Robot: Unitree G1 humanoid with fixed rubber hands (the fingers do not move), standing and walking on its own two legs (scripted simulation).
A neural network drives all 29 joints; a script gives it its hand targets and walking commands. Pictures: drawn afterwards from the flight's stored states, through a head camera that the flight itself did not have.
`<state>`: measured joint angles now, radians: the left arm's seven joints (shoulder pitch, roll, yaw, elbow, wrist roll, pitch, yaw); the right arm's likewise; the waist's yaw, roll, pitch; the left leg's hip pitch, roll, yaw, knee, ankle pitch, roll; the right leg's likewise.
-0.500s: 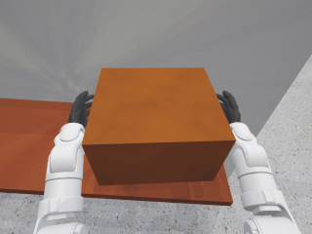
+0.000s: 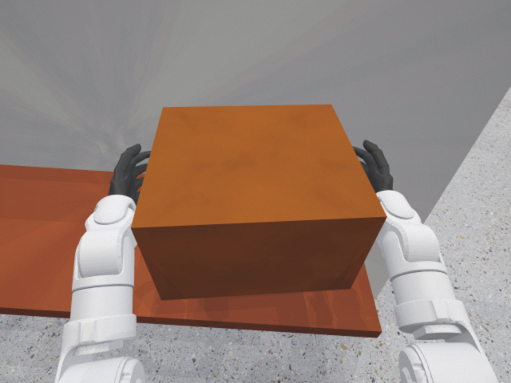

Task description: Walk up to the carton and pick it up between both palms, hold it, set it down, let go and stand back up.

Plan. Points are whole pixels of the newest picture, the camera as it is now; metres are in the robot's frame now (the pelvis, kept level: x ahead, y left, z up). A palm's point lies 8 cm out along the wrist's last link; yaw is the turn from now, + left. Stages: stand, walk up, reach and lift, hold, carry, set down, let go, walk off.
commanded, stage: hold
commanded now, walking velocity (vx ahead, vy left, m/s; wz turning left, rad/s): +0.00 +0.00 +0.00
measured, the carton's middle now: (253, 194) +0.37 +0.00 +0.14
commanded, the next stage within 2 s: none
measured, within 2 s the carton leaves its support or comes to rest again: neither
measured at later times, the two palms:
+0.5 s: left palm (127, 192) +0.35 +0.19 +0.16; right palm (379, 188) +0.36 -0.19 +0.17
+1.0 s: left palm (123, 193) +0.35 +0.20 +0.16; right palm (376, 186) +0.36 -0.19 +0.17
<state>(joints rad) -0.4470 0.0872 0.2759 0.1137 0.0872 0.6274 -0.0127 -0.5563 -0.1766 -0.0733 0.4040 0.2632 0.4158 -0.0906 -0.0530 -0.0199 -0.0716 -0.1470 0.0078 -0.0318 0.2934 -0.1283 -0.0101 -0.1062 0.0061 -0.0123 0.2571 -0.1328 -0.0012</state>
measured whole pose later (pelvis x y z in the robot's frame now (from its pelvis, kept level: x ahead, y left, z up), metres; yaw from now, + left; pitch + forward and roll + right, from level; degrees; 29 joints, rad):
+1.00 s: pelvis +0.00 +0.00 +0.00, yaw +0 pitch -1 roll -1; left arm -0.46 0.09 0.29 0.11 0.09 0.64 -0.03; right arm -0.57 -0.17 -0.08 0.38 0.25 0.44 -0.10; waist -0.06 -0.02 -0.07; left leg -0.15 0.00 -0.04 0.30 -0.13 -0.01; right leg -0.10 0.01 -0.01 0.26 -0.13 0.00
